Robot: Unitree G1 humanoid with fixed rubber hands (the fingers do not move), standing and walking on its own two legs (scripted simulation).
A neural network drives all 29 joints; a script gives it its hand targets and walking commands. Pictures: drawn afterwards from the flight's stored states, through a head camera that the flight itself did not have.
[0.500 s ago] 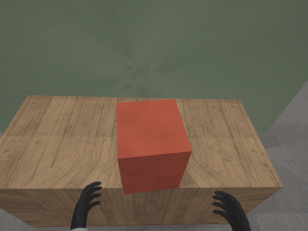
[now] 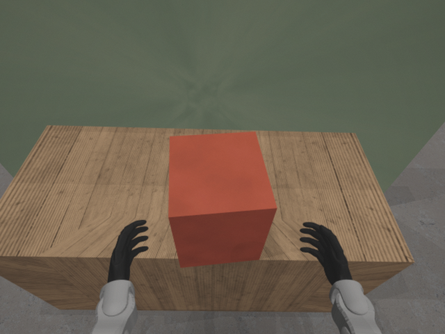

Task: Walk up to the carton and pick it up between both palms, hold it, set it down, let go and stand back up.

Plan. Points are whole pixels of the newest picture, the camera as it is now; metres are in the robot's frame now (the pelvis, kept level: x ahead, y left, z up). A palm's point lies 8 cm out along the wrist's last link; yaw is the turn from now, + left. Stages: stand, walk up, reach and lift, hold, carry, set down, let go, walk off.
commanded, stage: reach and lift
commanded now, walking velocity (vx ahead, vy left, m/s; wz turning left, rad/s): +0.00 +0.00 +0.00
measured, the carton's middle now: (216, 201) +0.42 +0.03 -0.08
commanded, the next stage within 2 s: none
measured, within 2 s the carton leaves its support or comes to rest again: neither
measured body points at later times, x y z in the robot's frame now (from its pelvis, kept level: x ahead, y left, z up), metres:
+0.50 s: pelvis +0.00 +0.01 +0.01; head +0.04 +0.01 +0.45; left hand +0.31 +0.19 +0.00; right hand +0.34 -0.19 +0.00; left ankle -0.01 +0.15 -0.73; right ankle +0.02 -0.07 -0.73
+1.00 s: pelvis +0.01 +0.02 +0.01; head +0.06 +0.02 +0.46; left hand +0.38 +0.21 +0.04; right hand +0.42 -0.18 +0.05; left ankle -0.01 +0.15 -0.73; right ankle +0.03 -0.07 -0.73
